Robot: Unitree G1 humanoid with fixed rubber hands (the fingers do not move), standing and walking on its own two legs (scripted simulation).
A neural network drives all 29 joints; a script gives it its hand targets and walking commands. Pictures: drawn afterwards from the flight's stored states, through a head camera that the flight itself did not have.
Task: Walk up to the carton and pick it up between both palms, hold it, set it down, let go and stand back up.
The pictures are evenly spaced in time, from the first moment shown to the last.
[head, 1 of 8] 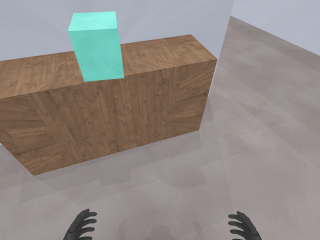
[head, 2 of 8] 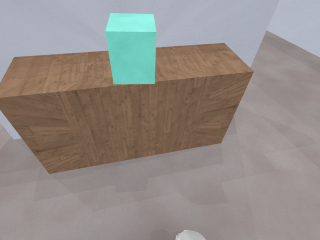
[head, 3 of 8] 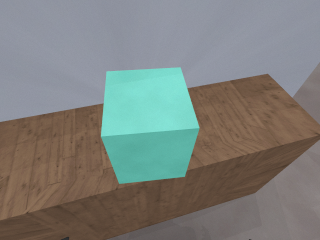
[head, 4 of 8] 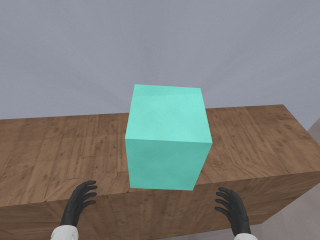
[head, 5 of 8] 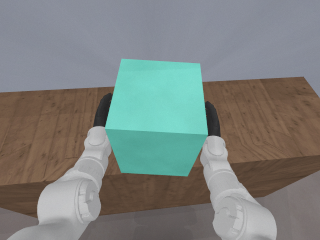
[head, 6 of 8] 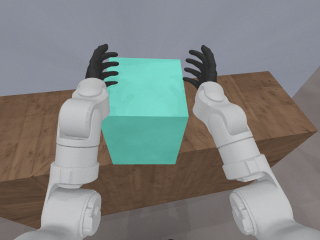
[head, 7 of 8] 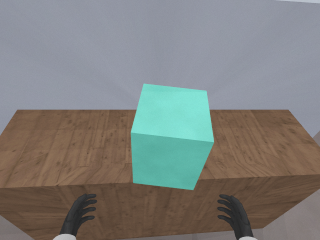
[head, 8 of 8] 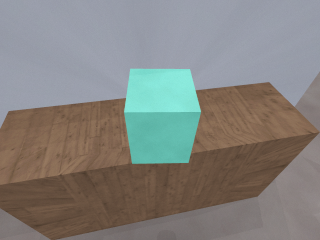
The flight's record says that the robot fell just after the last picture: no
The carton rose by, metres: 0.01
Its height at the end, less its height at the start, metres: +0.00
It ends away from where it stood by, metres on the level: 0.02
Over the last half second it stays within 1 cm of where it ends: yes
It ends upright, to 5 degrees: yes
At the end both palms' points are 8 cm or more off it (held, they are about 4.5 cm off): yes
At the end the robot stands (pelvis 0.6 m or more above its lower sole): yes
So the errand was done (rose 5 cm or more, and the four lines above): no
